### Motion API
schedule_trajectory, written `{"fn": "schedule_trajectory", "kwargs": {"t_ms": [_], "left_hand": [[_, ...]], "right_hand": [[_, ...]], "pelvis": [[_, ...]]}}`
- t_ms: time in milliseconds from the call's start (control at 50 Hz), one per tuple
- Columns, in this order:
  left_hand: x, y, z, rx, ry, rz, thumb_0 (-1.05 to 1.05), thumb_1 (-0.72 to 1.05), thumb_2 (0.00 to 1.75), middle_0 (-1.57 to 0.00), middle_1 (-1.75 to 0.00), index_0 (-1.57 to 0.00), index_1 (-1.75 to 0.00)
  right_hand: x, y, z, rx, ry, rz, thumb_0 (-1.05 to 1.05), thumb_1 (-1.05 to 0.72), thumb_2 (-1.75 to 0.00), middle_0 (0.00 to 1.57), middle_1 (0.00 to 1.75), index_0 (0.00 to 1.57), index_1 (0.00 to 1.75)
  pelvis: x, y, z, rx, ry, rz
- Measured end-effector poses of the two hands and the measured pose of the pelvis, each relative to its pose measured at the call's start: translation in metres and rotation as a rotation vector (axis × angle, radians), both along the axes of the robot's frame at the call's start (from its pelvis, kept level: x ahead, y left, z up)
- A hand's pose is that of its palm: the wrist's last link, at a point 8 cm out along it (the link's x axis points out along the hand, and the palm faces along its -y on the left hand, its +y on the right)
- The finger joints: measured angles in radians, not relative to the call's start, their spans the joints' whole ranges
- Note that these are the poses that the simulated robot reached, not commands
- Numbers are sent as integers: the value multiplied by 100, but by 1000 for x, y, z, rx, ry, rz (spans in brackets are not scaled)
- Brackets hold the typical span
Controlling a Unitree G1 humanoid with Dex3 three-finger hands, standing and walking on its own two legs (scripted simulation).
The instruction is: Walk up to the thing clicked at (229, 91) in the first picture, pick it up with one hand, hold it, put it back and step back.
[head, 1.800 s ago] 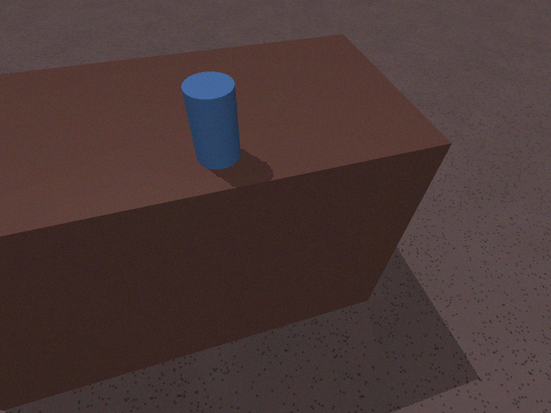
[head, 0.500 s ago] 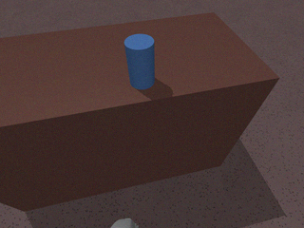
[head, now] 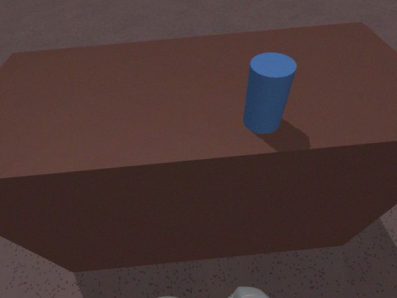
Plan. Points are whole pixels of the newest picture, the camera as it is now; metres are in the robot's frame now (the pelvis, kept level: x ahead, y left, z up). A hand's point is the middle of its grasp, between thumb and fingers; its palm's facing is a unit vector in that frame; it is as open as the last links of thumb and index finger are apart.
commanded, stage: walk up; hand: right
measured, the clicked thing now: (266, 95) +0.49 -0.17 +0.13
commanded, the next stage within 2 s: stand in 1.96 s
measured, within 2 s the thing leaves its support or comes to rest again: neither
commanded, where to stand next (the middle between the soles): +0.07 +0.02 m, yaw +3 degrees
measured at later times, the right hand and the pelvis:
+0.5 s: hand (295, 277) +0.17 -0.20 -0.12, palm faces -0.14 +0.89 -0.44, open 7.4 cm; pelvis +0.05 +0.05 +0.01, yaw +4 degrees
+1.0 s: hand (303, 295) +0.14 -0.21 -0.13, palm faces -0.12 +0.93 -0.35, open 7.4 cm; pelvis +0.02 +0.03 +0.02, yaw +5 degrees
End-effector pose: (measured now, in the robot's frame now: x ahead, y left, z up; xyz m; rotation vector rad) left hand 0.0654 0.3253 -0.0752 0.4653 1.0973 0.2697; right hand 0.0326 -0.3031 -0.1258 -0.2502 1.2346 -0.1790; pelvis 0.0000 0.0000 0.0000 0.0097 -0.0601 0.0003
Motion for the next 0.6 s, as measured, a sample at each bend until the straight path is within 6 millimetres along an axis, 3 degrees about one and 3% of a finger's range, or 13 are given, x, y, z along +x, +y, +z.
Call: {"fn": "schedule_trajectory", "kwargs": {"t_ms": [60, 180, 260, 320, 400, 500, 600], "left_hand": [[-4, 0, 1, -15, 7, 41, 0, 90, 89, -20, -30, -21, -30], [-1, 7, 5, -60, 13, 91, 1, 90, 89, -20, -30, -21, -30], [6, 22, -6, -90, 23, 106, 1, 90, 89, -20, -30, -21, -30], [12, 39, -24, -112, 35, 127, 1, 90, 89, -20, -30, -21, -30], [21, 46, -36, -151, 66, 157, 1, 90, 89, -20, -30, -21, -30], [35, 46, -41, -175, 56, 151, 1, 90, 89, -20, -30, -20, -30], [41, 36, -41, -157, 56, 126, 1, 91, 89, -20, -30, -20, -30]], "right_hand": [[26, 9, -2, 1, 3, 30, 1, -90, -90, 20, 30, 21, 30], [69, 22, 13, -27, -16, 108, 1, -90, -90, 20, 30, 21, 30], [91, 31, 22, -73, -27, 146, 1, -90, -90, 20, 30, 21, 30], [103, 40, 24, -121, -47, 157, 1, -90, -90, 20, 30, 21, 30], [116, 54, 36, -144, -79, 168, 1, -90, -90, 20, 30, 21, 30], [135, 60, 44, -157, -116, 192, 1, -90, -90, 20, 30, 21, 30], [147, 53, 34, -141, -142, 180, 1, -90, -90, 20, 30, 21, 30]], "pelvis": [[9, 4, 3, -2, 1, 19], [25, 20, 14, 3, 24, 40], [34, 34, 11, 3, 33, 59], [38, 46, 3, 24, 21, 63], [44, 54, 5, -6, 27, 83], [47, 54, 6, -19, 45, 75], [43, 48, 2, -36, 33, 73]]}}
